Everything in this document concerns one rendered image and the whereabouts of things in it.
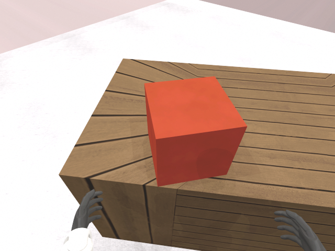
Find robot left hand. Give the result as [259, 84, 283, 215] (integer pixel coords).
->
[71, 189, 103, 231]

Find robot left forearm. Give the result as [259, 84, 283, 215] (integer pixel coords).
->
[61, 228, 93, 251]

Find robot right hand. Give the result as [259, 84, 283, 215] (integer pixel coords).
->
[274, 210, 326, 251]

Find pedestal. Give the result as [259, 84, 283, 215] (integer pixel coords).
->
[59, 59, 335, 251]

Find carton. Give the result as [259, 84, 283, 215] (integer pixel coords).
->
[144, 76, 247, 187]

